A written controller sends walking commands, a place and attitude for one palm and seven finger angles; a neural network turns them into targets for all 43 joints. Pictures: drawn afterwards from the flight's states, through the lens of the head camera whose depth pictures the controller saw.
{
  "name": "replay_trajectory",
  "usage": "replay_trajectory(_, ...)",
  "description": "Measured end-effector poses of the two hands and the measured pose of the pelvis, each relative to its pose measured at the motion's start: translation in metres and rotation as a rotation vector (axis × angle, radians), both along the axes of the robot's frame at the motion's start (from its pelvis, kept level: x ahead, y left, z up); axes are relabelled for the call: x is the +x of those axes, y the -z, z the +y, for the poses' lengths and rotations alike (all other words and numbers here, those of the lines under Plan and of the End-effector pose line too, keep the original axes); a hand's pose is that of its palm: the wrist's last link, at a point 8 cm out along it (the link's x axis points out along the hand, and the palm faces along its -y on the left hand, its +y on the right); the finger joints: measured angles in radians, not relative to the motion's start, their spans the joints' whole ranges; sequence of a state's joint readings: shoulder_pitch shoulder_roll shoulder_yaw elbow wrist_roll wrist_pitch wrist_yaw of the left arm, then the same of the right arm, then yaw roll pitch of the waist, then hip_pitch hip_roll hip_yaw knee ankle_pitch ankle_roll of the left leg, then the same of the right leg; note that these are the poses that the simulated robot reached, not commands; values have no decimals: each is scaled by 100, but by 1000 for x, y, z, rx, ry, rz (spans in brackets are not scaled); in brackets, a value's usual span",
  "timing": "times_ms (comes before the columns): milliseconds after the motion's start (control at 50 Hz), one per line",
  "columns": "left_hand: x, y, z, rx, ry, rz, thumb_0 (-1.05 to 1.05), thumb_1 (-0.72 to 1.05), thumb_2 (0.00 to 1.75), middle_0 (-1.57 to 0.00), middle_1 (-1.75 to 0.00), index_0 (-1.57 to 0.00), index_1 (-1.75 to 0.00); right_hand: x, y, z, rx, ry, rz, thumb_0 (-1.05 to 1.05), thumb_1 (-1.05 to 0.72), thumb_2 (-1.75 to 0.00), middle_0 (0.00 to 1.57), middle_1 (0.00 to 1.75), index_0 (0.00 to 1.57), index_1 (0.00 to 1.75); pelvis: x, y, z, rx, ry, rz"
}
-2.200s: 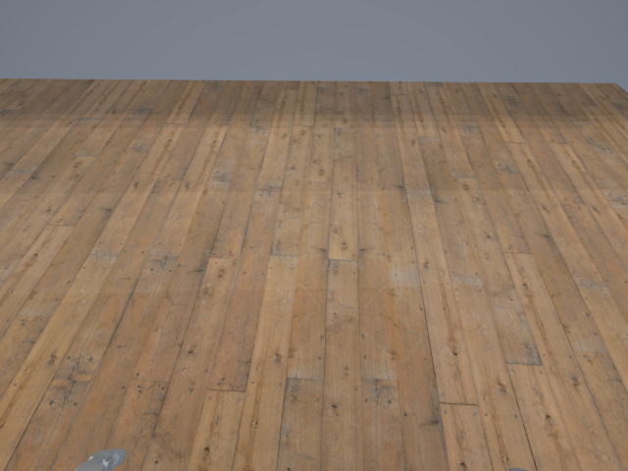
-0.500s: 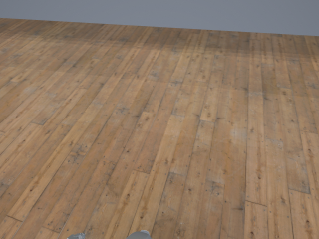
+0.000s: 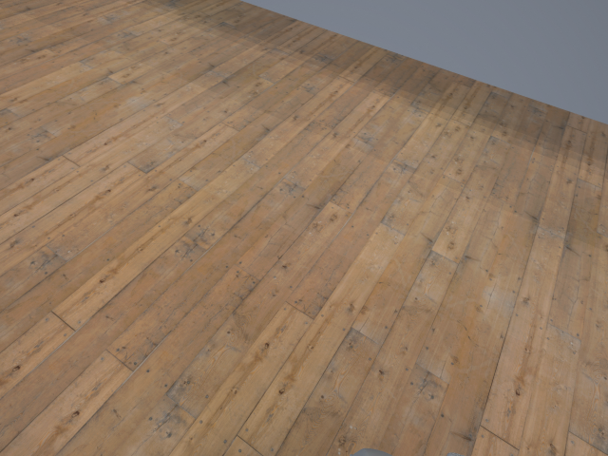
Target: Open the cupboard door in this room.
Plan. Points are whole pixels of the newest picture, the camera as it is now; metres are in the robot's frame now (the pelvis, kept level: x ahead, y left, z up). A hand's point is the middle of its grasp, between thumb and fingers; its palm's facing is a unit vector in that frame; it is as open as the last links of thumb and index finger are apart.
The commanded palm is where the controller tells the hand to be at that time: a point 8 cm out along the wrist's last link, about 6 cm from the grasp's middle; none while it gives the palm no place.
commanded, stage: turn or walk to find it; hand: left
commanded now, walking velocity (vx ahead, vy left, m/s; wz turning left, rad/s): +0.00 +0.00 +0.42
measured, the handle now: out of the picture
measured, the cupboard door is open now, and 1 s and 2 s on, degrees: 0 0 0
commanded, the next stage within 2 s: none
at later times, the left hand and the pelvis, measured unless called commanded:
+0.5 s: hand out of the picture +0.03 +0.16 -0.14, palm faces +0.21 -0.94 -0.28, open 7.4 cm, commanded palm none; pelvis -0.03 -0.05 +0.00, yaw +12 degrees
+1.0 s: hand out of the picture -0.15 +0.19 -0.19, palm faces +0.47 -0.85 -0.22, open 7.4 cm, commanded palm none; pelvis -0.07 -0.01 +0.00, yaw +25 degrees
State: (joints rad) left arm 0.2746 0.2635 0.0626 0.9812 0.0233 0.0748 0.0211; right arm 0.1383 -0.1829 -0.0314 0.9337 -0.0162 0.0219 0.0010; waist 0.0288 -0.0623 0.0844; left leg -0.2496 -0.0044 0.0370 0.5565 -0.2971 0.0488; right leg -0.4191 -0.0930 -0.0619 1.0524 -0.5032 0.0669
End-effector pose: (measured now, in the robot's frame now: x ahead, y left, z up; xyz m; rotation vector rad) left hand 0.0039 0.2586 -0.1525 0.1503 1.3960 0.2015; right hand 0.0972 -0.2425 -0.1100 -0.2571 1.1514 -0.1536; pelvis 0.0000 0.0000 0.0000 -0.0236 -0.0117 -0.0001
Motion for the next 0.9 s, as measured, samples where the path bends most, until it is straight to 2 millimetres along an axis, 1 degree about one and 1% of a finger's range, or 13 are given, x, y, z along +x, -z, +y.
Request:
replay_trajectory(100, 16, -13, 11, 11, -23, -95, 1, 91, 90, -20, -30, -20, -30, -6, -4, 13, 16, -24, 8, 0, -91, -90, 20, 30, 20, 30, -5, -8, 5, -9, -37, -3)
replay_trajectory(200, 32, -23, 9, 31, -33, -175, 0, 91, 90, -20, -30, -20, -30, -23, 2, 11, 37, -24, 32, 1, -90, -90, 20, 30, 20, 30, -11, -8, 1, 2, -75, -4)
replay_trajectory(320, 46, -36, -11, 58, -34, -250, 0, 91, 90, -20, -30, -20, -30, -51, 19, -10, 58, -21, 100, 1, -90, -90, 21, 30, 20, 30, -21, -5, -16, 20, -125, 3)
replay_trajectory(400, 40, -40, -32, 88, -43, -292, 0, 91, 90, -20, -30, -20, -30, -64, 38, -32, 79, -28, 143, 1, -90, -90, 20, 30, 20, 30, -27, 4, -34, 36, -156, 10)
replay_trajectory(440, 29, -44, -42, 96, -52, -290, 0, 90, 90, -20, -30, -20, -30, -67, 41, -41, 82, -36, 163, 1, -91, -90, 20, 30, 20, 30, -31, 3, -41, 35, -179, 2)
replay_trajectory(500, 6, -49, -53, 97, -97, -270, 0, 90, 90, -20, -30, -20, -30, -68, 38, -51, 82, -63, 190, 1, -91, -90, 20, 30, 20, 30, -33, -3, -49, 48, -212, -2)
replay_trajectory(560, -15, -48, -62, 91, -138, -239, 0, 90, 90, -20, -30, -20, -30, -68, 34, -59, 75, -86, 204, 1, -91, -90, 20, 30, 20, 30, -35, -7, -54, 50, -244, -4)
replay_trajectory(620, -35, -44, -68, 80, -182, -216, 0, 90, 90, -20, -30, -20, -30, -66, 31, -62, 59, -117, 224, 1, -91, -90, 20, 30, 20, 30, -37, -7, -56, 48, -277, -3)
replay_trajectory(680, -57, -38, -73, 64, -230, -190, 0, 90, 90, -20, -30, -20, -30, -60, 29, -60, 39, -157, 242, 1, -91, -90, 20, 30, 20, 30, -39, -7, -55, 44, -308, 1)
replay_trajectory(740, -82, -30, -73, 46, -278, -153, 0, 90, 90, -20, -30, -20, -30, -46, 26, -49, 21, -205, 239, 1, -91, -90, 20, 30, 20, 30, -44, -5, -50, 41, -336, 7)
replay_trajectory(780, -101, -24, -71, 34, -310, -125, 0, 90, 90, -20, -30, -20, -30, -34, 24, -37, 12, -243, 218, 1, -91, -90, 20, 30, 19, 30, -48, -4, -45, 36, -353, 10)
replay_trajectory(840, -132, -12, -64, 15, -361, -83, 0, 90, 90, -20, -30, -20, -30, -12, 20, -12, -1, -304, 160, 1, -91, -90, 20, 30, 19, 30, -55, 0, -34, 25, -381, 14)
replay_trajectory(900, -161, 4, -51, -2, -415, -44, 0, 90, 90, -20, -30, -20, -30, 7, 17, 16, -11, -364, 79, 1, -91, -90, 20, 30, 20, 30, -64, 9, -21, 16, -412, 13)
